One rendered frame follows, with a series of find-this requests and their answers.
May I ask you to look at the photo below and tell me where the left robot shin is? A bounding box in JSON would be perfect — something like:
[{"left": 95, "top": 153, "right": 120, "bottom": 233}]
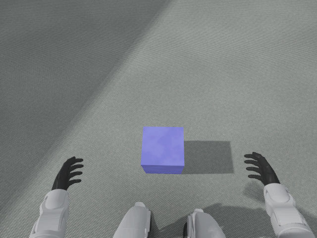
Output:
[{"left": 135, "top": 202, "right": 148, "bottom": 238}]

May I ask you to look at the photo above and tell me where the right robot forearm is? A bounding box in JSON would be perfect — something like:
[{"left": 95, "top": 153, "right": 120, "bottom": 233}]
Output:
[{"left": 264, "top": 183, "right": 315, "bottom": 238}]

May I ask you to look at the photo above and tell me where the left robot forearm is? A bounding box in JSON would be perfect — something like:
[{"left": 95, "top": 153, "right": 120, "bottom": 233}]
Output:
[{"left": 29, "top": 189, "right": 69, "bottom": 238}]

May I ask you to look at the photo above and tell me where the robot left thigh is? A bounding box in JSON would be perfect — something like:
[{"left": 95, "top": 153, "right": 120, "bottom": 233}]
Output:
[{"left": 113, "top": 206, "right": 151, "bottom": 238}]

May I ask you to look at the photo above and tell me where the carton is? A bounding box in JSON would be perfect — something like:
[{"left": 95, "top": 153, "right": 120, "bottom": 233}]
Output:
[{"left": 141, "top": 126, "right": 184, "bottom": 174}]

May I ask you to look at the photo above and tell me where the left robot hand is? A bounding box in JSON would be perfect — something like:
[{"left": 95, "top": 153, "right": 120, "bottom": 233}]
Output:
[{"left": 52, "top": 156, "right": 84, "bottom": 191}]

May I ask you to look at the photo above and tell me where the right robot hand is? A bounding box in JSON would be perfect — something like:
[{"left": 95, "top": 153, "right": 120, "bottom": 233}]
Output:
[{"left": 244, "top": 152, "right": 280, "bottom": 186}]

